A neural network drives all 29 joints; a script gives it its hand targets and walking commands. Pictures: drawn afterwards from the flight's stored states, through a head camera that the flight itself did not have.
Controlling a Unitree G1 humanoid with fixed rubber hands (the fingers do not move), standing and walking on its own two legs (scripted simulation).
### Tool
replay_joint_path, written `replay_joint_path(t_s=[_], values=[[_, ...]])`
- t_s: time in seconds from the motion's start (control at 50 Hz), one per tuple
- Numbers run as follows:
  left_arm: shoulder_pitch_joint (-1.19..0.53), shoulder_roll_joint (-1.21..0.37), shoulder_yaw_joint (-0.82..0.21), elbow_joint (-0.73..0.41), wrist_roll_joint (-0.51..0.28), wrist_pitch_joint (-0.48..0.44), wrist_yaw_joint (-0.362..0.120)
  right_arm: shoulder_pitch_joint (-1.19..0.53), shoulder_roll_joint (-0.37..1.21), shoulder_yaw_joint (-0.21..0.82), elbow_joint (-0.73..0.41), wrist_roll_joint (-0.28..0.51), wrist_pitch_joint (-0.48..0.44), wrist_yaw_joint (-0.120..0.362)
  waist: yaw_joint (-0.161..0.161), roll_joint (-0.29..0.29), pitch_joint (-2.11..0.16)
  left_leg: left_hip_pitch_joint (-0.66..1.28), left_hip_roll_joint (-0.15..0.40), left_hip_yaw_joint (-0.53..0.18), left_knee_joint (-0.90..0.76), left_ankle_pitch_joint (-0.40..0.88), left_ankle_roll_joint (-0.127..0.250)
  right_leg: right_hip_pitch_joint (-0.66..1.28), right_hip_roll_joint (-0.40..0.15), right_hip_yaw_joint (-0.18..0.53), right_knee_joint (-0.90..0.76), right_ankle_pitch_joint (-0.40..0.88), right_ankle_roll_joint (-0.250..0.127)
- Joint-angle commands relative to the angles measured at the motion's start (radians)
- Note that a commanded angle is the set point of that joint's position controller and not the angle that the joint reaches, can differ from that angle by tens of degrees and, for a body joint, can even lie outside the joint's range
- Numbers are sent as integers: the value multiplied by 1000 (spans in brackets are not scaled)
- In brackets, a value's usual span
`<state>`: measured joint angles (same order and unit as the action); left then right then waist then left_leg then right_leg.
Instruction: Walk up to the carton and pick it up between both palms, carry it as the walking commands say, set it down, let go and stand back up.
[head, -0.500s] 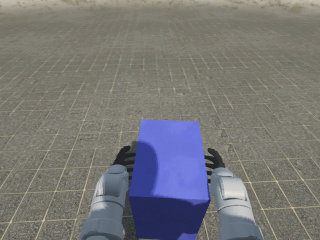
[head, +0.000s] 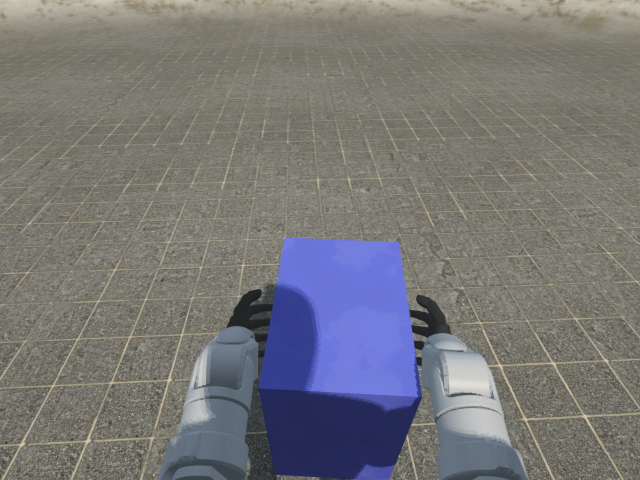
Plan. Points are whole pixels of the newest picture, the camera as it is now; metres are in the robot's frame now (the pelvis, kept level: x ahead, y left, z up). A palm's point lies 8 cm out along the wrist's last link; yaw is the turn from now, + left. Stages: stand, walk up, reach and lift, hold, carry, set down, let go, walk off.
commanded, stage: carry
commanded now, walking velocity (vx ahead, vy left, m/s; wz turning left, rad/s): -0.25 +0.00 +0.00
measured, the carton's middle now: (336, 359) +0.33 +0.00 -0.02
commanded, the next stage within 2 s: none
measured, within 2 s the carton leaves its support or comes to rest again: neither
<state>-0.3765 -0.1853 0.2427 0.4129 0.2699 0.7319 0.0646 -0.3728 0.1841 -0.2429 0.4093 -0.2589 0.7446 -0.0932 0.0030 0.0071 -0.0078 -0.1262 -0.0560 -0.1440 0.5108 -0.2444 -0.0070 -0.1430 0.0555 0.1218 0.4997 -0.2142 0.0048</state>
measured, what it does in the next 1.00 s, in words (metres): shifts its weight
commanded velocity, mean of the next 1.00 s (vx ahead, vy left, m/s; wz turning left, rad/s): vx -0.03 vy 0.12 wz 0.00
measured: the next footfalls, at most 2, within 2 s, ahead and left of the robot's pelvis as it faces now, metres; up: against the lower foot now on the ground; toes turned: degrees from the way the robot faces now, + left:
right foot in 1.18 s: +0.01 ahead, -0.04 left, +0.00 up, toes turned -14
right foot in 1.64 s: -0.05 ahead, +0.07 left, +0.00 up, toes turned -20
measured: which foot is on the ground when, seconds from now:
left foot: down 0.00-1.00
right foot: down 0.00-1.00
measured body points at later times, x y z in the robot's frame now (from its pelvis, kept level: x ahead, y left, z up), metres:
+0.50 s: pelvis -0.03 +0.01 -0.01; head -0.06 +0.01 +0.44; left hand +0.26 +0.13 +0.08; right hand +0.25 -0.13 +0.07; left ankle +0.03 +0.13 -0.74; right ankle +0.05 -0.12 -0.74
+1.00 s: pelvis -0.04 +0.07 -0.01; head -0.06 +0.08 +0.44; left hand +0.25 +0.19 +0.07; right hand +0.23 -0.08 +0.07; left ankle +0.01 +0.17 -0.74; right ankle +0.00 -0.08 -0.74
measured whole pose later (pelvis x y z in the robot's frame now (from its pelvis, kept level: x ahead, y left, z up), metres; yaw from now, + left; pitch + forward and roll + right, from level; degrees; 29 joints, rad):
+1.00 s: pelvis -0.04 +0.07 -0.01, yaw -3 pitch +4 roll +0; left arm -0.15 -0.13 0.02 -0.23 0.03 1.12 0.21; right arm -0.14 0.13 -0.03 -0.25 -0.03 1.13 -0.22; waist 0.00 -0.01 -0.15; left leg -0.45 0.00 0.09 0.62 -0.26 0.02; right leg -0.47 -0.09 -0.05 0.63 -0.24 0.04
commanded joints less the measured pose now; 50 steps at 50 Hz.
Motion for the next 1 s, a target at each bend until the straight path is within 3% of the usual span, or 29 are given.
replay_joint_path(t_s=[0.0, 0.08, 0.12, 0.16, 0.2, 0.26, 0.34, 0.38, 0.44, 0.48, 0.56, 0.6, 0.64, 0.66, 0.68, 0.7, 0.72, 0.74, 0.78, 0.8, 0.82, 0.84, 0.86, 0.9, 0.96, 0.98], values=[[-593, -1059, -554, -45, -278, -38, -217, -655, 1094, 597, -91, 271, -51, 243, 2, -35, -231, -65, 116, -19, -33, -70, 30, -207, -188, 104, -111, -25, -46], [-564, -1067, -672, -205, -356, -1, -183, -584, 1114, 690, -212, 330, -13, 204, 9, -31, -390, -65, 160, -12, 38, 244, 43, -158, -167, 44, 45, 356, -43], [-515, -1060, -735, -304, -391, 31, -163, -531, 1106, 738, -302, 360, 19, 181, 7, -16, -456, -60, 179, -13, 78, 391, 61, -144, -156, 28, 116, 442, -36], [-480, -1044, -784, -419, -419, 68, -140, -487, 1086, 769, -388, 387, 57, 157, 3, 17, -494, -60, 190, -25, 67, 363, 72, -162, -142, 28, 132, 357, -29], [-460, -1025, -817, -519, -442, 111, -117, -450, 1063, 786, -463, 408, 99, 131, 0, 32, -494, -92, 188, -27, 41, 256, 72, -175, -135, 37, 109, 258, -25], [-424, -994, -839, -631, -465, 177, -84, -411, 1035, 809, -566, 434, 163, 92, -4, -8, -475, -137, 146, 19, 41, 65, 50, -199, -162, 78, 40, 174, -35], [-346, -950, -809, -688, -463, 262, -40, -359, 986, 807, -652, 451, 247, 46, -5, -66, -438, -142, 111, 73, 58, -75, 33, -286, -189, 114, -43, -27, -37], [-270, -919, -762, -700, -451, 297, -16, -299, 951, 793, -692, 454, 281, 29, -2, -50, -413, -139, 135, 56, 25, -102, 36, -333, -168, 88, -37, -118, -27], [-216, -875, -705, -729, -445, 332, 12, -261, 919, 762, -733, 454, 315, 6, 6, 3, -376, -229, 160, 33, -46, -181, 42, -303, -136, 26, 8, -158, -16], [-203, -855, -681, -744, -446, 346, 24, -243, 906, 742, -747, 446, 330, -8, 10, -29, -359, -273, 134, 75, -25, -208, 35, -281, -156, 34, -13, -182, -14], [-187, -841, -660, -761, -451, 362, 38, -239, 894, 718, -761, 437, 345, -25, 6, -147, -339, -236, 60, 192, 115, -161, 19, -350, -236, 123, -130, -306, -22], [-187, -839, -658, -770, -453, 365, 43, -238, 890, 711, -764, 439, 346, -30, 1, -182, -343, -191, 48, 213, 133, -150, 19, -382, -249, 117, -141, -302, -19], [-194, -841, -663, -783, -456, 366, 48, -235, 892, 703, -765, 443, 346, -32, -3, -132, -336, -174, 59, 195, 61, -164, 26, -399, -213, 50, -60, -260, -9], [-199, -844, -669, -792, -458, 367, 49, -231, 891, 696, -764, 442, 347, -33, -5, -44, -324, -194, 99, 134, -29, -223, 37, -409, -168, -13, 34, -248, 1], [-207, -846, -677, -802, -459, 369, 51, -221, 888, 687, -763, 439, 347, -35, -8, 74, -319, -216, 186, 10, -138, -309, 59, -428, -114, -93, 174, -223, 15], [-213, -851, -682, -808, -458, 370, 52, -210, 885, 681, -765, 438, 347, -35, -8, 151, -324, -256, 271, -75, -244, -400, 94, -403, -60, -178, 329, -184, 24], [-226, -854, -689, -808, -462, 372, 52, -207, 885, 676, -764, 433, 347, -35, -6, 166, -324, -299, 305, -64, -245, -365, 130, -367, -74, -199, 416, -204, 22], [-228, -857, -694, -796, -467, 374, 48, -196, 881, 673, -755, 422, 347, -38, -2, 154, -318, -327, 302, -29, -224, -277, 143, -333, -89, -206, 427, -202, 17], [-210, -868, -700, -790, -480, 370, 40, -204, 891, 686, -766, 423, 341, -41, 17, 100, -328, -308, 240, 72, -123, -124, 120, -247, -106, -215, 196, -99, 3], [-198, -866, -698, -792, -483, 368, 37, -183, 892, 685, -763, 420, 338, -43, 19, 56, -350, -287, 204, 109, -46, -72, 105, -192, -132, -183, 67, -49, 1], [-179, -859, -691, -785, -479, 367, 35, -158, 890, 678, -749, 412, 337, -46, 20, -17, -379, -333, 171, 146, 77, -24, 81, -99, -219, -62, -19, -27, -17], [-178, -847, -683, -767, -475, 364, 35, -150, 872, 677, -748, 403, 339, -45, 14, -184, -374, -438, 98, 191, 203, -81, 29, -63, -401, 210, -123, 27, -79], [-171, -863, -675, -755, -470, 359, 38, -183, 871, 693, -767, 417, 341, -42, 13, -258, -368, -436, 91, 166, 303, -179, 9, -118, -471, 290, -167, 35, -136], [-170, -886, -669, -787, -471, 349, 36, -241, 899, 728, -817, 458, 333, -36, 15, -196, -357, -398, 104, 156, 261, -142, 10, -146, -434, 171, -157, 54, -128], [-142, -877, -677, -801, -459, 344, 43, -193, 900, 726, -814, 468, 330, -27, 5, -137, -392, -222, 80, 209, 27, -43, 18, -181, -325, -14, -38, 103, -44], [-127, -870, -678, -799, -454, 344, 45, -180, 891, 722, -810, 464, 330, -25, 4, -84, -397, -155, 103, 186, -61, -10, 16, -206, -292, -60, 27, 87, -19]])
